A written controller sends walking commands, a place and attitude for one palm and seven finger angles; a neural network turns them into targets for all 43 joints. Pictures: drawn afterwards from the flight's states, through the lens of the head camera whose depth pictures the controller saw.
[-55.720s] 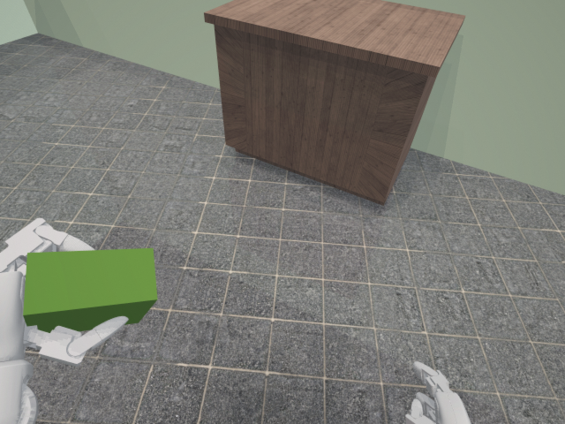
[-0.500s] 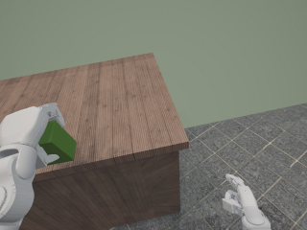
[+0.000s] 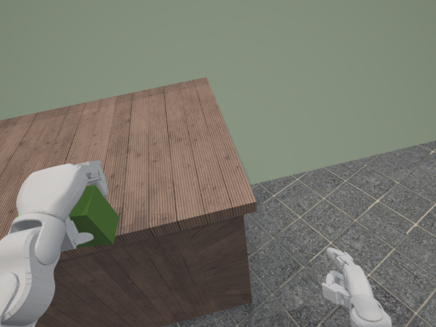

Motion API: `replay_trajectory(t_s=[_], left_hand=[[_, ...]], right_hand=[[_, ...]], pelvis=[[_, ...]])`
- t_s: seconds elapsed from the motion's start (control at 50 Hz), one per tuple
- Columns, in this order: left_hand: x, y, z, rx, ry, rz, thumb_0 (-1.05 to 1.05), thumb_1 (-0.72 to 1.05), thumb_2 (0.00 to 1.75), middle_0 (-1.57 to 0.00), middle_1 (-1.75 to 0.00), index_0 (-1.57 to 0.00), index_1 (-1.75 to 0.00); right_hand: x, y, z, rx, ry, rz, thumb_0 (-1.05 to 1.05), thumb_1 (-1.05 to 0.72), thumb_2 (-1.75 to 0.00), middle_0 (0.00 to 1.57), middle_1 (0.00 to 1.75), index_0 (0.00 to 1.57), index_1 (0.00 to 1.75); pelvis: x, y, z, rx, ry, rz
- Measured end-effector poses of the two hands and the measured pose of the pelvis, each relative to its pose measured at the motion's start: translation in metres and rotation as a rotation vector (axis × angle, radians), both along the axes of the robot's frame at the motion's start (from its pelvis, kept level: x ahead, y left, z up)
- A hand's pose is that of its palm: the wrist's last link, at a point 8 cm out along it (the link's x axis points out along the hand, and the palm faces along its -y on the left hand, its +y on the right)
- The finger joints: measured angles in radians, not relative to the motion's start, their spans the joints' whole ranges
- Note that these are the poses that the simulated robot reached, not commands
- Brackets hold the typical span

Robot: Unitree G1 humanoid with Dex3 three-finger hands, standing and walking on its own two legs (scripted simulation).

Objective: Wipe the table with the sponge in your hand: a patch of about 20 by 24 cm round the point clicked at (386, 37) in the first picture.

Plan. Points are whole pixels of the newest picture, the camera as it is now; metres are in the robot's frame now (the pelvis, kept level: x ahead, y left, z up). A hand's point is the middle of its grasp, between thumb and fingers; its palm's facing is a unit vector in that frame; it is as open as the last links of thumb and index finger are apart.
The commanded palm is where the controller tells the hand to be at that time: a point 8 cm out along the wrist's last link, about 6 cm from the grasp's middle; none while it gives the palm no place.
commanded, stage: move the sponge above the wiping area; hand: left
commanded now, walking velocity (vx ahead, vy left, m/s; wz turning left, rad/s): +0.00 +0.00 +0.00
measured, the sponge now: (77, 223) +0.23 +0.30 +0.12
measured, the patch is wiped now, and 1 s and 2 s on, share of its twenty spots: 1.00 1.00 1.00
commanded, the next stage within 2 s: none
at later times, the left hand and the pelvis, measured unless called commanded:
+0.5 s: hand (89, 198) +0.26 +0.27 +0.15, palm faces +0.05 -0.04 -1.00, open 9.7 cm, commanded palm +0.23 +0.29 +0.23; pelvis +0.01 +0.00 +0.00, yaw +0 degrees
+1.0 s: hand (95, 186) +0.29 +0.28 +0.14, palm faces +0.07 -0.03 -1.00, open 9.7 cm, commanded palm +0.26 +0.29 +0.22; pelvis +0.01 +0.01 +0.00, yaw +0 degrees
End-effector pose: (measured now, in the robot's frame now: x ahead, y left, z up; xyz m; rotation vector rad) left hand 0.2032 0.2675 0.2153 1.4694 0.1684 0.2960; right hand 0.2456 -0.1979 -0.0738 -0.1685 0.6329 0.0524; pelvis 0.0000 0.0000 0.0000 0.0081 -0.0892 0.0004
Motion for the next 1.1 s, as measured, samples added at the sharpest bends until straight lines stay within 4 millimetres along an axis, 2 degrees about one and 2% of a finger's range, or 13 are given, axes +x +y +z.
replay_trajectory(t_s=[0.08, 0.22, 0.3, 0.38, 0.44, 0.54, 0.64, 0.74, 0.88, 0.96, 1.1], left_hand=[[0.003, -0.002, 0.0, 0.052, 0.003, -0.026, -0.01, -0.51, 1.1, -0.74, -1.35, -0.79, -1.36], [0.007, 0.021, 0.019, 0.054, -0.08, 0.074, -0.01, -0.51, 1.1, -0.74, -1.35, -0.79, -1.36], [0.011, 0.026, 0.011, 0.023, -0.036, 0.11, -0.01, -0.5, 1.1, -0.74, -1.35, -0.79, -1.36], [0.019, 0.019, -0.009, 0.011, 0.05, 0.071, -0.01, -0.5, 1.1, -0.74, -1.36, -0.79, -1.36], [0.025, 0.01, -0.016, 0.021, 0.076, 0.008, -0.01, -0.5, 1.1, -0.74, -1.35, -0.79, -1.36], [0.032, 0.004, -0.006, 0.046, -0.004, -0.061, -0.01, -0.5, 1.1, -0.74, -1.35, -0.79, -1.36], [0.039, 0.022, 0.007, 0.045, -0.078, 0.031, -0.01, -0.5, 1.1, -0.74, -1.35, -0.79, -1.36], [0.042, 0.033, -0.002, 0.009, -0.025, 0.118, -0.01, -0.5, 1.1, -0.74, -1.36, -0.79, -1.36], [0.05, 0.013, -0.027, 0.006, 0.083, 0.027, -0.01, -0.5, 1.1, -0.74, -1.35, -0.79, -1.36], [0.057, 0.008, -0.024, 0.03, 0.049, -0.029, -0.01, -0.5, 1.1, -0.74, -1.35, -0.79, -1.36], [0.068, 0.027, -0.009, 0.048, -0.023, 0.078, -0.01, -0.5, 1.1, -0.74, -1.35, -0.79, -1.36]], right_hand=[[0.0, -0.004, -0.002, -0.01, 0.014, 0.001, 0.01, -0.91, -0.9, 0.2, 0.29, 0.2, 0.3], [-0.001, -0.006, -0.005, 0.003, 0.034, -0.008, 0.01, -0.91, -0.9, 0.2, 0.29, 0.2, 0.3], [0.0, -0.007, -0.005, 0.001, 0.032, -0.017, 0.01, -0.91, -0.9, 0.2, 0.29, 0.2, 0.3], [0.001, -0.008, -0.006, -0.013, 0.03, -0.021, 0.01, -0.91, -0.9, 0.2, 0.29, 0.2, 0.3], [0.002, -0.006, -0.005, -0.025, 0.032, -0.018, 0.01, -0.91, -0.9, 0.2, 0.29, 0.2, 0.3], [0.0, -0.001, -0.005, -0.02, 0.043, -0.014, 0.01, -0.91, -0.9, 0.2, 0.29, 0.2, 0.3], [-0.002, 0.003, -0.007, 0.003, 0.069, -0.011, 0.01, -0.91, -0.9, 0.2, 0.29, 0.2, 0.3], [-0.002, 0.004, -0.009, 0.007, 0.08, -0.015, 0.01, -0.91, -0.9, 0.2, 0.29, 0.2, 0.3], [0.001, 0.003, -0.009, -0.022, 0.079, -0.016, 0.01, -0.91, -0.9, 0.2, 0.29, 0.2, 0.3], [0.001, 0.004, -0.007, -0.027, 0.078, -0.015, 0.01, -0.91, -0.9, 0.2, 0.29, 0.2, 0.3], [-0.004, 0.001, -0.01, -0.009, 0.107, -0.018, 0.01, -0.91, -0.9, 0.2, 0.29, 0.2, 0.3]], pelvis=[[0.003, -0.002, 0.0, 0.001, -0.003, -0.003], [0.007, -0.004, 0.0, 0.0, -0.004, -0.001], [0.008, -0.003, 0.0, 0.0, 0.002, 0.004], [0.008, -0.001, 0.0, 0.0, 0.007, 0.008], [0.008, 0.001, 0.0, 0.0, 0.007, 0.006], [0.012, 0.002, 0.001, -0.002, 0.005, -0.002], [0.013, 0.004, 0.001, -0.002, 0.008, -0.003], [0.013, 0.007, 0.002, -0.001, 0.017, 0.002], [0.013, 0.01, 0.001, -0.001, 0.018, 0.012], [0.014, 0.008, 0.002, -0.001, 0.015, 0.008], [0.016, 0.005, 0.002, -0.001, 0.019, 0.005]])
